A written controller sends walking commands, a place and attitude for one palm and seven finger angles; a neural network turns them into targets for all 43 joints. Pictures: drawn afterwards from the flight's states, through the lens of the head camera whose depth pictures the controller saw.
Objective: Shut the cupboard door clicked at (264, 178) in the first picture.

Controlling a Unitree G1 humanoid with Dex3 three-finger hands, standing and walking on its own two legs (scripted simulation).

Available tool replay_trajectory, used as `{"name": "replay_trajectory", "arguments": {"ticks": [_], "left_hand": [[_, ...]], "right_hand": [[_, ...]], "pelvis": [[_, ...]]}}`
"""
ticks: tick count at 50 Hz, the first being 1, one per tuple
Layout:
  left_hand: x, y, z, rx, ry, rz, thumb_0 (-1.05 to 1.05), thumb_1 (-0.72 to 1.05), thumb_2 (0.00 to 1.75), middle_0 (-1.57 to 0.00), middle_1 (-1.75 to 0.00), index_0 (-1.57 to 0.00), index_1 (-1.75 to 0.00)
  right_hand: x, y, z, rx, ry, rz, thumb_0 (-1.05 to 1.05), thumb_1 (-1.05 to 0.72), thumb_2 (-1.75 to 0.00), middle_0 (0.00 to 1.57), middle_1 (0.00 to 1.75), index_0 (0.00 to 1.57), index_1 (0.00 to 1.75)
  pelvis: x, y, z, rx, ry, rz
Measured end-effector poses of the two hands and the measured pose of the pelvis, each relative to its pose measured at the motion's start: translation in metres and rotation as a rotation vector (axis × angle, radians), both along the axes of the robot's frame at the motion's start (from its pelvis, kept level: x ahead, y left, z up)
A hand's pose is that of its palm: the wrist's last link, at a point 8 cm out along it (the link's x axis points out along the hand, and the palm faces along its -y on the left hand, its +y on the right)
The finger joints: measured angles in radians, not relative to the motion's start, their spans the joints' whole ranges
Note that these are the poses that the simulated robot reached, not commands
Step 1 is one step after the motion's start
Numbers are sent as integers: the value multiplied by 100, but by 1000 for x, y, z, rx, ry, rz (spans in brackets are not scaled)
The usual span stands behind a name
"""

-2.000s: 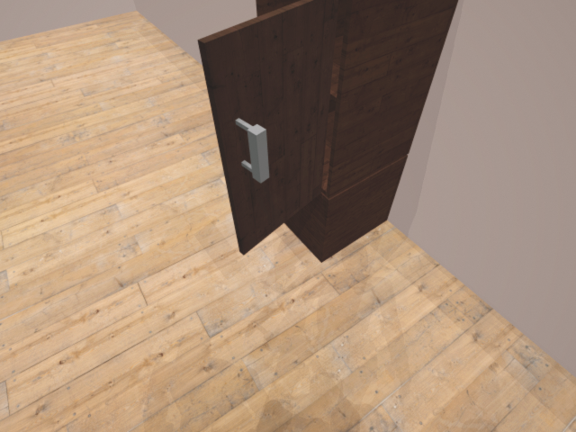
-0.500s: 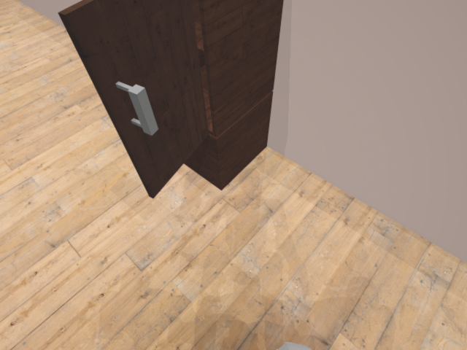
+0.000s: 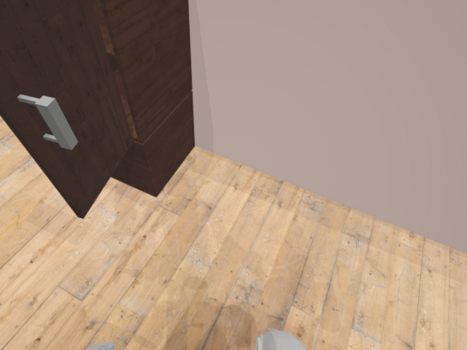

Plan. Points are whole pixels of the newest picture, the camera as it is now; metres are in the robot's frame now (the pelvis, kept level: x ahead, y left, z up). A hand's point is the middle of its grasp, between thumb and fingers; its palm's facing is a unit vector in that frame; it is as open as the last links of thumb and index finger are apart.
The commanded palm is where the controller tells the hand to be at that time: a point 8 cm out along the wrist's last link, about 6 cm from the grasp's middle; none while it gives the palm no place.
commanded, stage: walk around to get in front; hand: left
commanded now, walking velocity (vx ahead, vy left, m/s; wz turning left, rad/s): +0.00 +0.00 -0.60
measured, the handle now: (48, 122) +0.51 +0.44 +0.02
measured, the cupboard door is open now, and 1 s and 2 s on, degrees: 100 100 100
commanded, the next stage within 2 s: none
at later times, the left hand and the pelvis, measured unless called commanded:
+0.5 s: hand out of the picture +0.12 +0.13 -0.17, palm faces -0.29 -0.93 -0.24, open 7.4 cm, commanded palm none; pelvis -0.02 -0.04 +0.00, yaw -19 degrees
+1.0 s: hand (209, 339) +0.16 +0.05 -0.16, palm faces -0.56 -0.78 -0.28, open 7.4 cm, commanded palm none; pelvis -0.04 -0.06 -0.01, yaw -37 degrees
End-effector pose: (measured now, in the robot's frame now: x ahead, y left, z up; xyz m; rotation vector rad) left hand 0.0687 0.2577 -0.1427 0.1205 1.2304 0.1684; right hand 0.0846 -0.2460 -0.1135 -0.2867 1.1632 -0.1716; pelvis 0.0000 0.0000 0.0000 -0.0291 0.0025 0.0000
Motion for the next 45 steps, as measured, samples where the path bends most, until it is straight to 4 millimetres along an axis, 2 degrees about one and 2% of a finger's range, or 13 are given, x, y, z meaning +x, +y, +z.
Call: {"name": "replay_trajectory", "arguments": {"ticks": [6, 12, 15, 18, 22, 26, 30, 34, 38, 42, 45], "left_hand": [[27, -16, 10, 21, -2, -107, 1, 91, 90, -20, -30, -19, -30], [55, -49, 8, 86, -41, -234, 1, 91, 90, -20, -30, -19, -30], [55, -62, 13, 102, -33, -265, 1, 91, 90, -20, -30, -20, -30], [54, -72, 16, 101, -13, -294, 1, 91, 90, -20, -30, -20, -30], [55, -81, 14, 79, 2, -334, 1, 91, 90, -20, -30, -20, -30], [61, -81, 6, 51, 7, -368, 1, 90, 90, -20, -30, -20, -30], [75, -78, -6, 23, 9, -401, 1, 90, 90, -20, -30, -20, -30], [91, -84, 2, 14, -4, -448, 1, 91, 90, -20, -30, -20, -30], [103, -97, 11, 19, -14, -501, 1, 91, 90, -20, -30, -19, -30], [114, -123, 14, 42, -23, -586, 1, 91, 90, -20, -30, -19, -30], [120, -144, 9, 69, -61, -648, 1, 91, 90, -20, -30, -19, -30]], "right_hand": [[-51, -17, -8, 28, 64, -124, 0, -90, -90, 20, 30, 20, 30], [-100, -51, -42, 73, 123, -258, 0, -90, -90, 20, 30, 20, 30], [-113, -62, -44, 68, 149, -308, 0, -91, -90, 20, 30, 20, 30], [-115, -68, -36, 65, 123, -343, 0, -91, -90, 20, 29, 20, 29], [-111, -67, -26, 64, 64, -379, 0, -91, -90, 20, 29, 20, 29], [-106, -58, -19, 53, 5, -408, 0, -91, -90, 20, 29, 20, 29], [-112, -46, -17, 22, -33, -427, 0, -91, -90, 20, 30, 20, 29], [-135, -34, -9, 28, 6, -450, 0, -91, -90, 20, 30, 20, 30], [-161, -31, -9, 47, 42, -510, 0, -91, -90, 20, 30, 20, 30], [-192, -36, -21, 77, 58, -593, 0, -90, -90, 20, 30, 21, 30], [-219, -47, -39, 97, 72, -658, 0, -90, -90, 20, 30, 21, 30]], "pelvis": [[-2, -12, 2, -2, 1, -87], [-7, -37, -17, 34, -1, -173], [-12, -41, -14, 32, -10, -206], [-14, -43, -8, 43, -12, -244], [-15, -43, -4, 50, -11, -293], [-15, -36, -5, 46, -6, -344], [-13, -26, -12, 23, 8, -388], [-15, -28, -3, 15, 7, -437], [-18, -34, 2, 5, 9, -490], [-24, -46, -2, 9, 7, -549], [-31, -59, -16, 35, 4, -591]]}}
